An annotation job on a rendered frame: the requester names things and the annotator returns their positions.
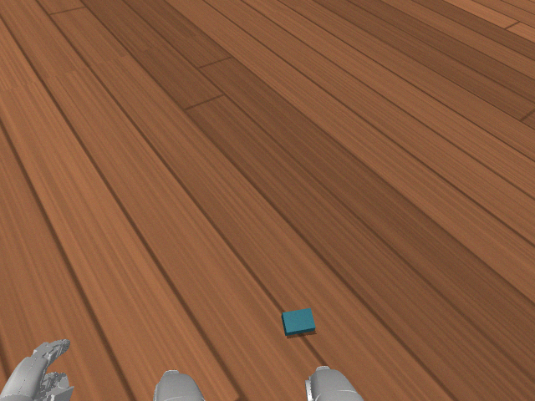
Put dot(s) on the left robot hand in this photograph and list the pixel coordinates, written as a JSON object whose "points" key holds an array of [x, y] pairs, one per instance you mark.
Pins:
{"points": [[29, 378]]}

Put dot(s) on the small box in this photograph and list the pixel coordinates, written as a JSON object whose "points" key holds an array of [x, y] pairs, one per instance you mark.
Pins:
{"points": [[298, 321]]}

